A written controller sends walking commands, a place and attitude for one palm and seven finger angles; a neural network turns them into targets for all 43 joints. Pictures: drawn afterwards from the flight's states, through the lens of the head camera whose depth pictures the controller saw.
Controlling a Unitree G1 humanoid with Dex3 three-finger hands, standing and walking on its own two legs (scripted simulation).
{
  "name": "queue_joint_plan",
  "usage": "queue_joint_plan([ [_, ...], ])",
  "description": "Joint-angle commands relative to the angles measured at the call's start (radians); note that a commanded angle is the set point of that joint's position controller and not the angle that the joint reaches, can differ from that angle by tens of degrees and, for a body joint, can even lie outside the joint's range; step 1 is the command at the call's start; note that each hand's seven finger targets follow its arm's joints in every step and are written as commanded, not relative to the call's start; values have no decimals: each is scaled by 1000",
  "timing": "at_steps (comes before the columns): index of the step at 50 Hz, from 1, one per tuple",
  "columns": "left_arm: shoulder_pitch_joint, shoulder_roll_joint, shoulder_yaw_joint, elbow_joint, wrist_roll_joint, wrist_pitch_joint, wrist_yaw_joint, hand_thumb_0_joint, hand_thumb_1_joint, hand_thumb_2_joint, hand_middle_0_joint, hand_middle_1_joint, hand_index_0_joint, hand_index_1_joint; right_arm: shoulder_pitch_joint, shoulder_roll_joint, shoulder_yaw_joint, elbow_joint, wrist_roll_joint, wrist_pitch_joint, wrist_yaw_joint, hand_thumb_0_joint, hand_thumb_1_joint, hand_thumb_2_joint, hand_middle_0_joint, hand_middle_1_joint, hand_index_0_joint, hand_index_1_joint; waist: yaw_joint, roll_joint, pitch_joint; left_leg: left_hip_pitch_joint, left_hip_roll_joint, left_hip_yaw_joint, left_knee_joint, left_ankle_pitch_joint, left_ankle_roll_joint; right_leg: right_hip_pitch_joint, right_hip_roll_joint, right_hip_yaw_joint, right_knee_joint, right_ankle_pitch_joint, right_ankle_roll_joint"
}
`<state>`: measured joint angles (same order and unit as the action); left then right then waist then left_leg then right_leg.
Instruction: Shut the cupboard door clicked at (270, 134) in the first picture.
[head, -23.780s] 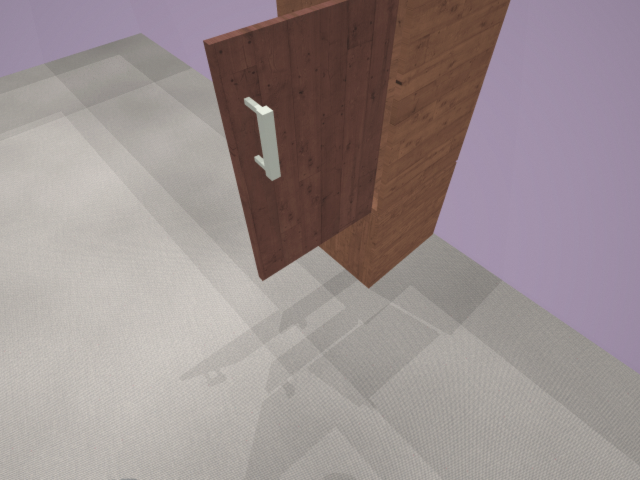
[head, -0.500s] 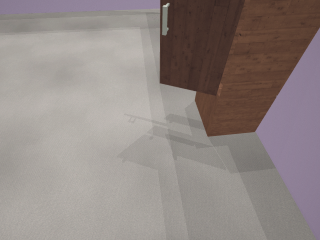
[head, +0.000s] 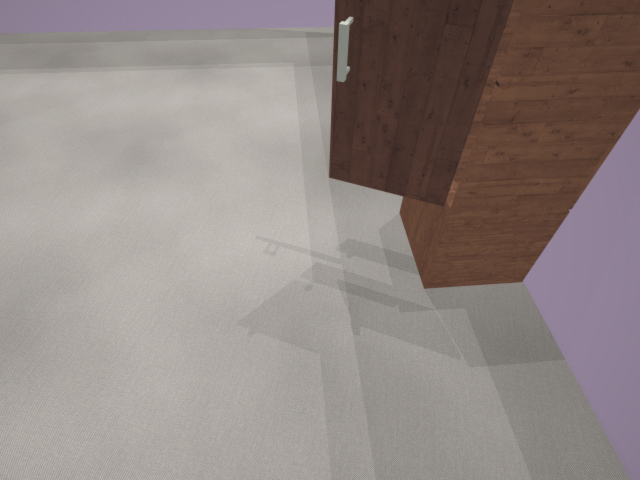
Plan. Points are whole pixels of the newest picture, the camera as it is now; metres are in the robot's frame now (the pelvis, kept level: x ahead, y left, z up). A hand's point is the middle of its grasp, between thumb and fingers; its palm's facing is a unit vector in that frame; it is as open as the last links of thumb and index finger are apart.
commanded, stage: walk to a spot facing it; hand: left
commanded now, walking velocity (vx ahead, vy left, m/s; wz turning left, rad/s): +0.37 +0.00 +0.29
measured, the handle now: (345, 49) +1.03 -0.02 +0.09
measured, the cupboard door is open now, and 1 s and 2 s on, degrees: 64 64 64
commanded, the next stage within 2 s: turn to face it in 0.36 s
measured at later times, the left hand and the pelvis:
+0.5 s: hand out of the picture +0.10 +0.22 -0.19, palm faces +0.20 -0.96 -0.19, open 7.4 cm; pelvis +0.17 +0.06 -0.02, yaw +8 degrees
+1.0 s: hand (197, 344) +0.37 +0.24 -0.17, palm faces -0.02 -0.97 -0.23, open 7.4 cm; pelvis +0.30 +0.05 +0.00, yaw -4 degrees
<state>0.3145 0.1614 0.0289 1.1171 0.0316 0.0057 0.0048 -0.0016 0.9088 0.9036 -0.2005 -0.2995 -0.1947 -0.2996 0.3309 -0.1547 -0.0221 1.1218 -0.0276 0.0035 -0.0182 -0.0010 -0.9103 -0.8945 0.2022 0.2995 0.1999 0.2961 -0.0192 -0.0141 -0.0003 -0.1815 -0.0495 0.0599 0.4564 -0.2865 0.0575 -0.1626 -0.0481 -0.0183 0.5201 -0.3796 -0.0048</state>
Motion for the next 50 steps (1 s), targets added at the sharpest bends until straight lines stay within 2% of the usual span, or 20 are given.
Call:
queue_joint_plan([
  [1, 101, 88, 27, -46, 1, -38, -1, 0, 900, 900, -200, -300, -200, -300, 32, -125, -23, -59, 9, -26, -5, 0, -900, -900, 200, 300, 200, 300, 37, 18, 125, -179, 150, -230, -106, -228, 76, 28, -52, 40, -128, -40, -37],
  [3, 241, 182, 58, -6, 3, -47, 14, 0, 900, 900, -200, -300, -200, -300, -45, -52, -6, -109, 11, -39, 3, 0, -900, -900, 200, 300, 200, 300, 97, -270, 114, -463, 2, 5, 253, -136, 5, 284, -288, 346, -296, -32, -146],
  [4, 305, 173, 58, 10, 3, -54, 20, 0, 900, 900, -200, -300, -200, -300, -126, -80, -15, -138, 1, -42, 7, 0, -900, -900, 200, 300, 200, 300, 129, -261, 153, -572, 39, -12, 432, -252, 0, 312, -365, 407, -312, 135, -194],
  [7, 287, 122, 51, 10, 12, -66, 37, 0, 900, 900, -200, -300, -200, -300, -165, -54, -19, -160, 7, -46, 15, 0, -900, -900, 200, 300, 200, 300, 98, -108, 177, -698, 102, -47, 605, -194, -5, 402, -352, 233, -241, 512, -203],
  [11, 203, 115, 43, -9, 11, -75, 31, 0, 900, 900, -200, -300, -200, -300, -224, -29, -11, -193, 13, -36, 45, 0, -900, -900, 200, 300, 200, 300, 47, -116, 187, -550, 113, 36, 388, -59, -5, 260, -250, -3, -270, 533, -111],
  [15, 123, 160, 50, -23, -13, -85, 24, 0, 900, 900, -200, -300, -200, -300, -60, -68, -15, -151, 10, -41, 42, 0, -900, -900, 200, 300, 200, 300, -66, -116, 108, -83, 14, 139, 220, 130, 29, 54, -196, -147, -107, 845, -69],
  [17, 126, 153, 51, -42, -18, -80, 18, 0, 900, 900, -200, -300, -200, -300, 223, -196, -47, -74, -3, -39, 27, 0, -900, -900, 200, 300, 200, 300, -176, 20, -113, 297, 114, -30, 145, 178, 70, -99, -141, -177, 286, 577, -21],
  [18, 220, 91, 46, -58, -30, -70, 8, 0, 900, 900, -200, -300, -200, -300, 286, -296, -73, -64, -17, -44, 14, 0, -900, -900, 200, 300, 200, 300, -154, 281, -248, 479, 396, -487, 15, 175, 181, -308, 15, -164, 653, -55, 18],
  [19, 164, 96, 35, -86, -25, -68, 10, 0, 900, 900, -200, -300, -200, -300, 277, -330, -78, -62, 2, -38, 3, 0, -900, -900, 200, 300, 200, 300, -149, 240, -275, 448, 478, -648, -136, 138, 233, -378, 38, -28, 808, -200, -3],
  [21, 50, 64, 24, -134, -17, -65, 9, 0, 900, 900, -200, -300, -200, -300, 95, -277, -66, -120, 5, -42, 4, 0, -900, -900, 200, 300, 200, 300, -88, 125, -44, 118, 471, -547, -214, -103, 217, -457, -44, 4, 880, -114, -19],
  [23, 49, 49, 30, -104, -2, -51, 0, 0, 900, 900, -200, -300, -200, -300, -14, -167, -33, -137, -5, -57, -4, 0, -900, -900, 200, 300, 200, 300, -22, 74, 66, -105, 388, -344, -225, 23, 147, -363, -97, 30, 752, -16, -8],
  [26, 123, 2, 19, -82, -6, -17, 1, 0, 900, 900, -200, -300, -200, -300, -56, -151, -20, -130, -3, -68, -11, 0, -900, -900, 200, 300, 200, 300, 34, 63, 8, -124, 350, -150, -203, 271, 131, -252, -70, 6, 544, 8, 10],
  [31, 34, 31, 37, -142, -5, 12, -6, 0, 900, 900, -200, -300, -200, -300, -111, -156, -29, -146, -1, -39, -10, 0, -900, -900, 200, 300, 200, 300, 45, 143, 61, -188, 349, -43, -213, 114, 118, -182, -30, -32, 288, 125, 23],
  [37, 16, 91, 69, -186, -1, 12, -13, 0, 900, 900, -200, -300, -200, -300, -136, -178, -47, -175, 1, -4, -6, 0, -900, -900, 200, 300, 200, 300, 69, 36, 84, -198, 317, 40, -2, 14, 35, -52, 16, -46, 65, 225, 17],
  [38, 46, 133, 75, -187, 2, 0, -10, 0, 900, 900, -200, -300, -200, -300, -139, -158, -47, -186, 6, -2, -3, 0, -900, -900, 200, 300, 200, 300, 84, -64, 70, -203, 240, 101, 150, -36, -12, -34, -59, 95, -49, 326, -16],
  [39, 59, 222, 87, -187, 9, -15, -2, 0, 900, 900, -200, -300, -200, -300, -118, -103, -43, -209, 14, -1, 2, 0, -900, -900, 200, 300, 200, 300, 78, -303, 34, -334, 96, 177, 375, -257, -74, 38, -261, 392, -169, 505, -123],
  [40, 111, 272, 91, -184, -6, -15, 6, 0, 900, 900, -200, -300, -200, -300, -128, -123, -38, -229, 16, 11, -3, 0, -900, -900, 200, 300, 200, 300, 105, -277, -32, -354, 67, 67, 578, -403, -84, 69, -364, 523, -245, 532, -237],
  [41, 75, 250, 92, -193, -9, -9, 19, 0, 900, 900, -200, -300, -200, -300, -145, -123, -41, -234, 14, 14, -4, 0, -900, -900, 200, 300, 200, 300, 79, -176, -8, -397, 92, -11, 659, -334, -84, 79, -342, 494, -237, 563, -252],
  [46, -50, 191, 88, -225, -6, -10, 34, 0, 900, 900, -200, -300, -200, -300, -136, -104, -32, -224, 18, 12, -6, 0, -900, -900, 200, 300, 200, 300, 34, -60, -179, -354, 118, -53, 588, -159, -107, 166, -198, 272, -121, 715, -194],
  [50, -57, 211, 91, -221, -2, -3, 24, 0, 900, 900, -200, -300, -200, -300, -152, -91, -28, -240, 18, 19, -9, 0, -900, -900, 200, 300, 200, 300, 36, -83, -115, -279, 93, -29, 398, -137, -114, 70, -179, 281, -129, 668, -191],
])
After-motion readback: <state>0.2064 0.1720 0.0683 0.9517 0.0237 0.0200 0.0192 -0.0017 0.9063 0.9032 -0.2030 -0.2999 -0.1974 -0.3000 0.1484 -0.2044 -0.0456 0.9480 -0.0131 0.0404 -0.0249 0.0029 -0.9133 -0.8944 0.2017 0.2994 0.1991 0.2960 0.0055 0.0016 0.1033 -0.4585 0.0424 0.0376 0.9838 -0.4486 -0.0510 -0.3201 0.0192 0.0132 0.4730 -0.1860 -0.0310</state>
